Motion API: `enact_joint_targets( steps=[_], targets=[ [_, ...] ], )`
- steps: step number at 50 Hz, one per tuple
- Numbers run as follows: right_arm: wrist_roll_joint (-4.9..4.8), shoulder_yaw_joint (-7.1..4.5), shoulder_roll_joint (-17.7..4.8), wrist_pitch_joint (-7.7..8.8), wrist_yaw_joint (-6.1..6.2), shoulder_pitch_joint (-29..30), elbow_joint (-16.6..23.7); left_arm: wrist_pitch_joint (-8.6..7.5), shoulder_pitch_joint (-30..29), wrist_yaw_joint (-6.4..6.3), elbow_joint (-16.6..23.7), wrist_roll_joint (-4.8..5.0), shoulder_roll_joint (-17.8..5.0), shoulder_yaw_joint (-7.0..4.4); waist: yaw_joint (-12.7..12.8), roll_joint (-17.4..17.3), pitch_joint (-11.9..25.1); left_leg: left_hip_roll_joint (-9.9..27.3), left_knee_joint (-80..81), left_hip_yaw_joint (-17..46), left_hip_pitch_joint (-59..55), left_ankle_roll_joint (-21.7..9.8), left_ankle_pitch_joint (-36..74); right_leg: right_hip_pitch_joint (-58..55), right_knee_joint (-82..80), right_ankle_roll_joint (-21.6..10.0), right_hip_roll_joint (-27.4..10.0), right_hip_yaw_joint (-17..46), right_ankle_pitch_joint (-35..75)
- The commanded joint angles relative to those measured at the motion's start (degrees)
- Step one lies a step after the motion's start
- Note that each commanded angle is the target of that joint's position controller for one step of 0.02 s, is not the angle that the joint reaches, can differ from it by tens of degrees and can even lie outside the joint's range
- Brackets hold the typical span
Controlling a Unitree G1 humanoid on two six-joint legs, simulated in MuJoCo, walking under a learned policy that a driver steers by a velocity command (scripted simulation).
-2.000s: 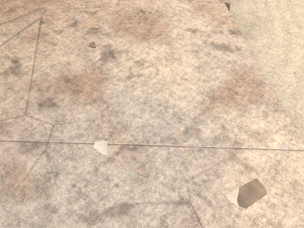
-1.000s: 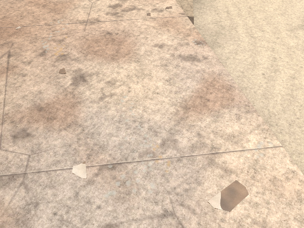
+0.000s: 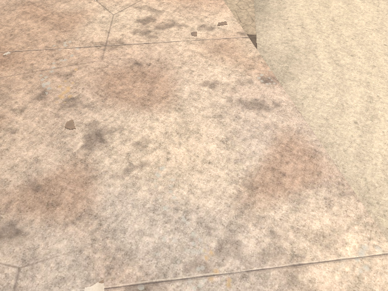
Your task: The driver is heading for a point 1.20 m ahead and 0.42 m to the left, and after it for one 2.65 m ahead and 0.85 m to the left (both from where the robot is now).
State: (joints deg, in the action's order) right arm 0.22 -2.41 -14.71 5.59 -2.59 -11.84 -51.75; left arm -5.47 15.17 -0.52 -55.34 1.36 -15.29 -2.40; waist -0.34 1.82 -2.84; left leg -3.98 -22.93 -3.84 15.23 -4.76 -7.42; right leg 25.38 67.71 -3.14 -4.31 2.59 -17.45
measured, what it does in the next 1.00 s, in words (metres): walks ahead, turning left: right foot, then left foot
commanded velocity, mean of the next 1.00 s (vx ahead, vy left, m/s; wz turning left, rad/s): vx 0.50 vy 0.00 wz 0.27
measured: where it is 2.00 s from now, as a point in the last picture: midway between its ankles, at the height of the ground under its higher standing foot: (137, 169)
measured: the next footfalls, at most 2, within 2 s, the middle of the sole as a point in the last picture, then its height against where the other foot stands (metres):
right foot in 0.38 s outside the picture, level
left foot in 0.94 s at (164, 244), level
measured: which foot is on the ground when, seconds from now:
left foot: down 0.00-0.40, up 0.42-0.92, down 0.94-1.00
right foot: up 0.00-0.36, down 0.38-0.94, up 0.96-1.00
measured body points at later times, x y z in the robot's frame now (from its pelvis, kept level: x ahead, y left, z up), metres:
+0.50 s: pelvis +0.29 -0.06 -0.01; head +0.32 -0.07 +0.44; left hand +0.43 +0.20 -0.11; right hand +0.30 -0.34 -0.15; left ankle +0.14 +0.07 -0.65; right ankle +0.36 -0.16 -0.74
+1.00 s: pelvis +0.55 +0.02 -0.02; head +0.59 +0.04 +0.42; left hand +0.50 +0.30 -0.16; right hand +0.80 -0.18 -0.12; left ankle +0.61 +0.11 -0.74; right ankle +0.41 -0.16 -0.66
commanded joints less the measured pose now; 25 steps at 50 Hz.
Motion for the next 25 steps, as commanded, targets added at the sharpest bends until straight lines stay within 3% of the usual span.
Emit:
enact_joint_targets(
  steps=[1,5,9,14,17,18,19,20,21,22,23,24,25],
  targets=[
    [0.01,-0.96,-5.59,1.53,0.18,1.55,2.41,0.97,4.71,-0.53,1.83,-0.41,-3.39,-1.18,2.31,-5.48,1.66,15.54,17.24,16.39,-1.04,-9.13,-1.74,5.04,-2.94,0.77,-4.89,2.02,3.76],
    [-0.06,-1.57,-8.34,1.03,1.97,-3.31,0.74,0.96,-4.89,-0.60,5.71,-1.40,-3.96,-1.47,0.10,-3.64,-0.96,15.72,19.14,14.00,-4.37,-9.37,0.44,13.98,-15.94,3.43,-5.43,1.45,14.83],
    [-0.76,-1.61,-9.06,0.36,2.83,-7.46,-0.67,0.03,-12.85,0.30,8.03,-1.04,-2.44,-0.78,-2.70,-3.75,-1.37,13.75,18.57,9.00,-6.64,-7.15,3.68,11.38,-29.94,3.93,-2.71,-1.37,24.65],
    [-1.13,-1.91,-9.39,-1.13,2.96,-12.55,-3.22,-0.64,-20.23,2.01,11.34,-0.30,-2.71,-0.17,-4.68,-3.86,-2.69,17.06,14.46,8.92,-16.40,-6.84,7.16,12.84,-37.59,2.66,-0.95,-1.70,21.13],
    [-1.29,-2.43,-10.36,-2.06,3.15,-11.98,-3.29,-1.12,-18.30,2.74,11.97,-0.20,-5.03,-0.85,-2.13,-5.65,-0.73,18.98,8.87,10.18,-20.46,-5.51,17.47,7.52,-40.12,0.37,0.80,-2.27,14.23],
    [-1.28,-2.46,-10.72,-2.34,3.13,-10.72,-2.92,-1.31,-13.65,2.63,10.98,-0.24,-6.59,-1.69,0.92,-6.44,2.01,17.90,3.44,9.70,-19.82,-4.72,26.76,0.16,-41.43,-0.74,2.59,-3.57,13.00],
    [-0.95,-1.91,-9.53,-2.53,3.07,-10.00,-2.37,-1.45,-3.95,2.19,8.14,-0.32,-9.46,-3.22,5.47,-5.86,8.14,14.64,-7.27,7.85,-15.82,-3.19,30.79,-13.67,-41.74,-2.59,3.05,-3.83,14.32],
    [0.12,-0.76,-7.16,-2.33,3.05,-9.92,-0.37,-1.39,7.56,1.51,6.02,-1.32,-14.16,-4.52,9.20,-0.41,17.94,10.62,-25.18,5.44,-3.40,-1.14,16.53,-32.72,-39.16,-6.43,-7.73,7.52,14.83],
    [-0.54,1.25,0.67,-1.17,2.55,-17.61,-0.44,-0.80,10.55,1.73,4.43,-1.38,-16.84,-5.15,5.08,15.01,25.25,0.52,-43.70,4.83,19.21,2.42,-22.57,-50.98,-45.11,-14.12,-20.41,33.12,3.20],
    [-2.18,-0.37,-6.45,-0.25,2.69,-13.89,-1.12,-0.91,9.46,1.68,5.32,-1.32,-10.40,-3.41,7.45,8.49,22.20,2.86,-50.25,12.71,24.29,1.66,-25.67,-47.49,-49.22,-11.86,-19.10,35.04,-2.21],
    [-3.47,-1.44,-9.37,0.25,2.76,-8.96,0.57,-1.10,4.57,1.45,6.09,-1.34,-8.00,-2.60,6.57,6.47,13.82,5.54,-51.03,12.09,27.21,0.97,-20.31,-39.93,-50.55,-9.13,-17.47,25.56,0.71],
    [-3.29,-1.50,-8.86,0.23,3.18,-6.80,0.93,-1.29,0.00,1.48,6.77,-1.44,-6.72,-2.13,4.60,2.79,9.56,8.41,-49.05,10.71,25.09,1.29,-15.05,-32.00,-52.48,-7.94,-15.39,18.87,6.15],
    [-2.53,-1.88,-8.07,-0.16,3.45,-5.87,0.89,-1.48,-2.75,1.60,6.85,-1.54,-5.11,-1.80,3.21,1.97,6.11,10.01,-46.22,10.58,23.30,1.69,-11.54,-26.11,-54.81,-7.24,-13.42,13.70,9.21]
  ],
)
